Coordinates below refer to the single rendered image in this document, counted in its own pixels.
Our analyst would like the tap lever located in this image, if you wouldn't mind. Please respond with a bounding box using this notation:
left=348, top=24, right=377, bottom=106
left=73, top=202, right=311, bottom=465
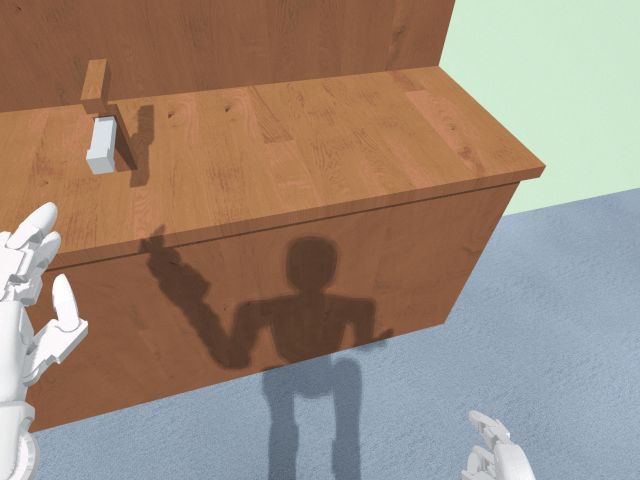
left=86, top=116, right=117, bottom=175

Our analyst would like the robot left hand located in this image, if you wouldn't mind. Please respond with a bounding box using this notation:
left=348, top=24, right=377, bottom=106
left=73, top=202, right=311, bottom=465
left=0, top=202, right=88, bottom=402

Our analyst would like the counter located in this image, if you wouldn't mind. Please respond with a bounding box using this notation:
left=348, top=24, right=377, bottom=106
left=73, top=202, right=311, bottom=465
left=0, top=0, right=546, bottom=433

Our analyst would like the left robot forearm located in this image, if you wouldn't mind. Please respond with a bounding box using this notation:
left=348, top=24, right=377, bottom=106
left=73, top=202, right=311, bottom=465
left=0, top=401, right=40, bottom=480

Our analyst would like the robot right hand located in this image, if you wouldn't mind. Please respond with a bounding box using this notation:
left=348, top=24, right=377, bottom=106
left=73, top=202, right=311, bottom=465
left=461, top=410, right=536, bottom=480

